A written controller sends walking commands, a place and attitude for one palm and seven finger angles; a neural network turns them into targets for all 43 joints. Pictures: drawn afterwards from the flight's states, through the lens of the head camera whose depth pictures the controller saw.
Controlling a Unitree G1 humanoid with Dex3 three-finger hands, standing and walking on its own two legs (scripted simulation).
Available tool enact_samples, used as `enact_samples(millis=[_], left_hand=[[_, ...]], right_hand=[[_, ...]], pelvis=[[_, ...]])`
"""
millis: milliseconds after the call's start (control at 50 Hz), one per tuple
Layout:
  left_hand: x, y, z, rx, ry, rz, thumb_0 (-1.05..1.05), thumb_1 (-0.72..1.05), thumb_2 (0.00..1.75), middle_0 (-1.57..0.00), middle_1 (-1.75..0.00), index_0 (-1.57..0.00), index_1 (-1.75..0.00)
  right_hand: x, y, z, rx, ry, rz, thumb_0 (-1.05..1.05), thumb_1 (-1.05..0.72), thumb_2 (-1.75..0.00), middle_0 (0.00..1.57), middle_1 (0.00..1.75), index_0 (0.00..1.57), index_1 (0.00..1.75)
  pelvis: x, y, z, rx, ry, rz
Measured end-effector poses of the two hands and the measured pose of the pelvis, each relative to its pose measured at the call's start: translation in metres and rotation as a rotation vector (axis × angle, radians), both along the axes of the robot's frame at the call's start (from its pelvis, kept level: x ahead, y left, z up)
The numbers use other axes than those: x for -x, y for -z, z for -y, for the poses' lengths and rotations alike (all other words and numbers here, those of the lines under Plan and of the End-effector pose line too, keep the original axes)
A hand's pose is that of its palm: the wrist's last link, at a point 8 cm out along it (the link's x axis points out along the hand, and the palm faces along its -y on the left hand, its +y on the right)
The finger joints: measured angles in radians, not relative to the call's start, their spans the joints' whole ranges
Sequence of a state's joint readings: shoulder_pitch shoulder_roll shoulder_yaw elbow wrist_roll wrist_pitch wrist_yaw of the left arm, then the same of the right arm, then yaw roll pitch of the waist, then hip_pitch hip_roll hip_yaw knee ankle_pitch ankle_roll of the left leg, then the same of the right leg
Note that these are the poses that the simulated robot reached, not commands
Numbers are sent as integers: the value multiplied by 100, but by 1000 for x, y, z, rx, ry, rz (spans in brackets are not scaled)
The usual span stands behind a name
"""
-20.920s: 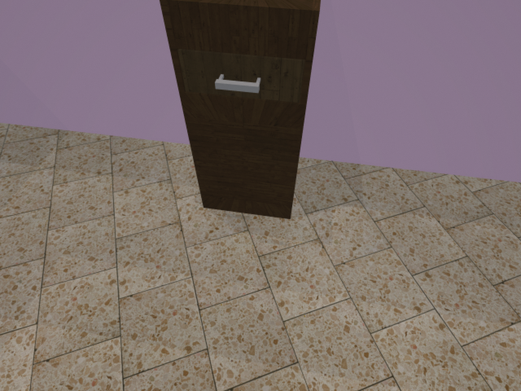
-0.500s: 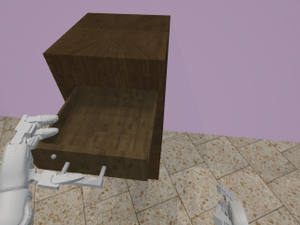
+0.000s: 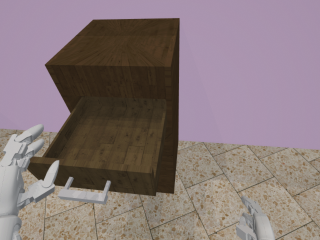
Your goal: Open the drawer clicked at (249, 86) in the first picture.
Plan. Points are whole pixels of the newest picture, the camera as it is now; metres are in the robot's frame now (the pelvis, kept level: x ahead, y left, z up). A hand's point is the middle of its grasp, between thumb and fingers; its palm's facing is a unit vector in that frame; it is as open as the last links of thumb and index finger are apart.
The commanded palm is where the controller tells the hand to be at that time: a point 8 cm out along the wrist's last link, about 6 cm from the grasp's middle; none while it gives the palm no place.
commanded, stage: draw the hand back to the body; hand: left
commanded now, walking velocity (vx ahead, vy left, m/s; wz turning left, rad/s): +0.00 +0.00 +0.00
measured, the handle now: (86, 189) +0.25 +0.26 -0.05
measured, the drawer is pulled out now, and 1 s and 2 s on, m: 0.30 0.30 0.30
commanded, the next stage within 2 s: step back with the hand held close in 0.22 s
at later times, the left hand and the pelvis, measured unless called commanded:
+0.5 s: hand (37, 179) +0.18 +0.25 +0.16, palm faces +0.34 -0.81 -0.47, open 7.4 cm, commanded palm +0.11 +0.29 +0.17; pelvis -0.02 +0.01 +0.00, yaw +0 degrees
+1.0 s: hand (1, 229) +0.09 +0.26 +0.16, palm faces +0.35 -0.81 -0.46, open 7.4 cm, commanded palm +0.03 +0.31 +0.17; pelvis -0.10 +0.03 -0.02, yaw +1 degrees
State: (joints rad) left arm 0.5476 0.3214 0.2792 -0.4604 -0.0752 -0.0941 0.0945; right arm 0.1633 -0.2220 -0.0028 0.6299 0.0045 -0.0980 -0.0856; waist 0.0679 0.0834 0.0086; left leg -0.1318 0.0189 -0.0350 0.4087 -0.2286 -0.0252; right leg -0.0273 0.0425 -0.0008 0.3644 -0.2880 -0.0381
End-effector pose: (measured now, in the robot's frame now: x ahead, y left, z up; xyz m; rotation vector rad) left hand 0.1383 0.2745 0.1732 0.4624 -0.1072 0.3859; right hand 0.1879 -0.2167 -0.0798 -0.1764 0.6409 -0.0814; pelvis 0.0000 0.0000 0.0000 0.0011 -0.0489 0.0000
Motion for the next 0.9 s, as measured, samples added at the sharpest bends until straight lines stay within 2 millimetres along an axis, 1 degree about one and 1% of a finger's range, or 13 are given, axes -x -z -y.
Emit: enact_samples(millis=[120,220,340,460,600,660,740,820,900], left_hand=[[1,1,1,10,0,2,1,74,83,-22,-40,-22,-40],[3,2,0,15,1,-2,1,83,87,-21,-34,-22,-34],[5,1,-3,11,6,5,1,87,89,-21,-31,-21,-31],[3,-9,-13,-72,41,29,2,88,89,-21,-31,-21,-31],[4,3,-18,-74,123,-44,1,88,89,-21,-30,-21,-30],[9,4,-23,-85,147,-56,1,88,89,-21,-30,-22,-30],[22,0,-31,-108,156,-28,2,88,89,-21,-30,-22,-30],[41,-3,-35,-124,143,19,2,88,89,-21,-30,-22,-30],[62,-3,-33,-126,114,53,2,88,89,-21,-30,-22,-30]], right_hand=[[-2,-2,-3,-6,-10,9,1,-91,-90,20,30,20,30],[1,-3,-4,-6,-9,6,1,-91,-90,20,30,20,30],[9,-1,-5,-5,-1,-5,1,-91,-90,20,30,20,30],[20,0,-2,16,7,-54,1,-91,-90,20,30,20,30],[40,-3,1,45,79,-96,1,-91,-90,20,30,20,30],[49,-6,-2,57,98,-102,1,-91,-90,20,30,20,30],[61,-10,-10,68,94,-93,1,-91,-90,20,30,20,30],[71,-10,-20,64,62,-62,1,-91,-90,20,30,20,30],[83,-6,-28,46,27,-32,1,-91,-90,20,30,20,30]], pelvis=[[2,0,1,0,0,4],[3,-1,0,0,1,7],[6,-1,-3,1,1,10],[15,0,-9,18,-4,-35],[28,1,-24,15,14,-69],[35,2,-30,14,17,-74],[47,4,-35,12,16,-73],[63,8,-36,7,13,-70],[79,13,-34,16,5,-64]])
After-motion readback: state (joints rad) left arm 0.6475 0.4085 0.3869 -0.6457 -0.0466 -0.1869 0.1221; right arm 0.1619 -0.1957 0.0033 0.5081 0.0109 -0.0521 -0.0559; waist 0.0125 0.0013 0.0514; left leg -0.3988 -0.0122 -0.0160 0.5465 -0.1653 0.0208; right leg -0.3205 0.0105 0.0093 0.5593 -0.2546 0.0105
